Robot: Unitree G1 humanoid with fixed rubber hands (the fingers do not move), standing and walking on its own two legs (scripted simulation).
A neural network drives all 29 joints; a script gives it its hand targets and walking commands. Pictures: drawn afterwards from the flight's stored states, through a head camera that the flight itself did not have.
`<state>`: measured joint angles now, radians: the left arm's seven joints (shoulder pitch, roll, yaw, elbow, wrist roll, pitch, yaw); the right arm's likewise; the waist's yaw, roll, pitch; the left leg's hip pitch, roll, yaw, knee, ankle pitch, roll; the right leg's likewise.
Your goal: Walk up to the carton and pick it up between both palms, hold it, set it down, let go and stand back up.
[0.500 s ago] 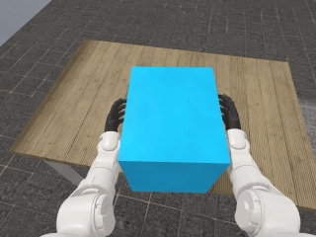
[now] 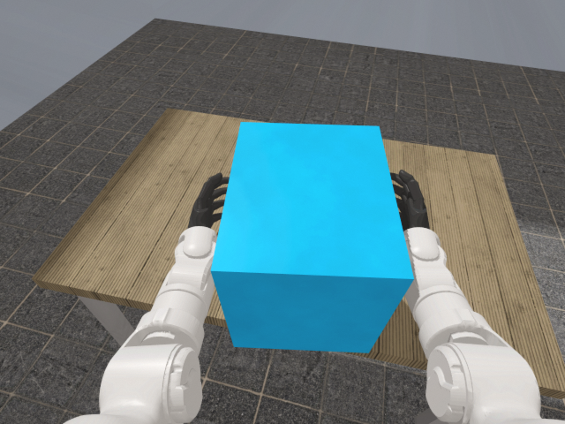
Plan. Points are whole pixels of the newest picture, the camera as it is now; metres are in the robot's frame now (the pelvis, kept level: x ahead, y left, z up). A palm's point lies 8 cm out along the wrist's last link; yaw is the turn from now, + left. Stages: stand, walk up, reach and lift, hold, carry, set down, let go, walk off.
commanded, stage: reach and lift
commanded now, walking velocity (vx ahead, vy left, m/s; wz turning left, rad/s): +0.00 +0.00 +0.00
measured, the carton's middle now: (305, 238) +0.40 -0.01 +0.03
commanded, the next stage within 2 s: hold in 1.94 s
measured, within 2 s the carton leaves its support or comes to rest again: neither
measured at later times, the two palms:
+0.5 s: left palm (187, 213) +0.38 +0.16 +0.11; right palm (410, 211) +0.39 -0.15 +0.12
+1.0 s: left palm (163, 205) +0.35 +0.18 +0.16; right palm (410, 206) +0.37 -0.14 +0.15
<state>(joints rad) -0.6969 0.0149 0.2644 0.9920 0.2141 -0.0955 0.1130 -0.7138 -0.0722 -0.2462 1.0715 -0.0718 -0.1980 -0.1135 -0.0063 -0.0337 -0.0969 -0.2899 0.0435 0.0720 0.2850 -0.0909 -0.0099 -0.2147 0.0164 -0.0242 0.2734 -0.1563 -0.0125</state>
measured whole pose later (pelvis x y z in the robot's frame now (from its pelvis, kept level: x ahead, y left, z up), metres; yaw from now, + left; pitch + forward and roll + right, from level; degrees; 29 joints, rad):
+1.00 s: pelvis -0.01 +0.01 +0.00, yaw +2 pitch -5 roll +0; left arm -0.58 -0.02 0.26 0.30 0.27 0.51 -0.01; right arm -0.66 -0.08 -0.09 0.71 0.11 0.14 -0.14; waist -0.04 -0.07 0.00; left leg -0.10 0.02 0.05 0.28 -0.10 0.01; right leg -0.01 -0.01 -0.05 0.27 -0.17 0.00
